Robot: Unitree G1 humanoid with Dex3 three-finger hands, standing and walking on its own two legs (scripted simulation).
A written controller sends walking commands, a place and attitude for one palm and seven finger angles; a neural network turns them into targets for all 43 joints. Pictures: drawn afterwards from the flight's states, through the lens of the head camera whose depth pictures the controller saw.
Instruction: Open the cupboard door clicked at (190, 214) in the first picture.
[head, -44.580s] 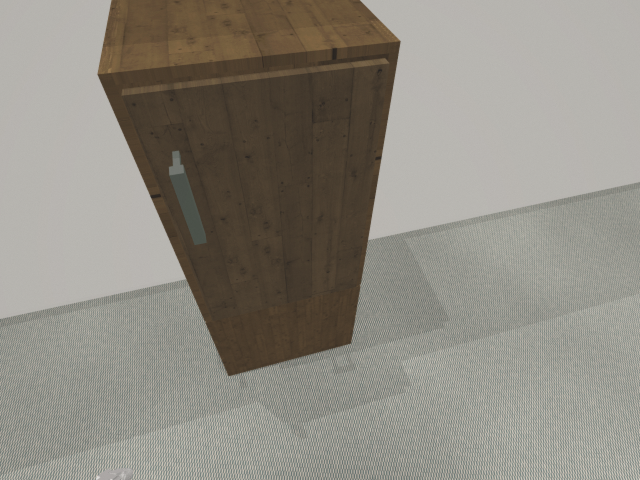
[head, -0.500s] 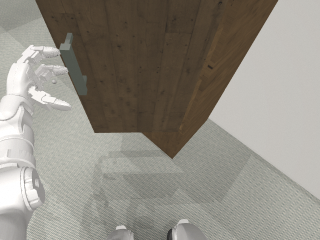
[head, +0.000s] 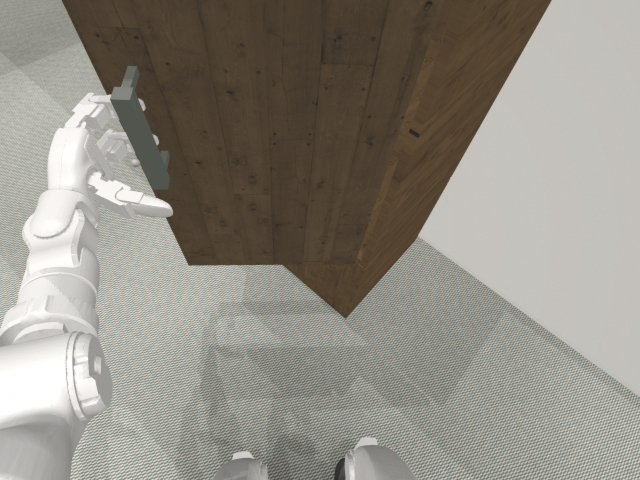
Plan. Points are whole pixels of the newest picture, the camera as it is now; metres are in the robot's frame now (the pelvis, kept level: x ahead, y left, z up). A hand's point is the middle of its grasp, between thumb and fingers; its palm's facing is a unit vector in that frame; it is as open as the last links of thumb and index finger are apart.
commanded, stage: slide the fingers in behind the handle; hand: left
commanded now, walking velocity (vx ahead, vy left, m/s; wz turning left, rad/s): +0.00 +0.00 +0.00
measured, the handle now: (147, 133) +0.52 +0.20 +0.09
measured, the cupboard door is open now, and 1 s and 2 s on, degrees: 44 43 50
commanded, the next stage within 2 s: close the thumb around the handle in 0.76 s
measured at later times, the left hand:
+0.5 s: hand (153, 160) +0.48 +0.19 +0.09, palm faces +0.00 -1.00 +0.01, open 13.9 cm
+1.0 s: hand (153, 161) +0.48 +0.19 +0.09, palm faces +0.01 -1.00 -0.01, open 13.5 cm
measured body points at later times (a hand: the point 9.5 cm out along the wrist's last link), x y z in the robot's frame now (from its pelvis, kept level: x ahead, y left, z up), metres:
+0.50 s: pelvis +0.00 -0.01 +0.00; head +0.10 +0.01 +0.44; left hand +0.47 +0.24 +0.09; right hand +0.04 -0.27 -0.11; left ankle -0.01 +0.10 -0.69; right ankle +0.03 -0.13 -0.69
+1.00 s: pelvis +0.00 +0.00 +0.00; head +0.10 +0.01 +0.44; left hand +0.47 +0.24 +0.09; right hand +0.03 -0.27 -0.11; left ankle -0.01 +0.10 -0.69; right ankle +0.03 -0.13 -0.69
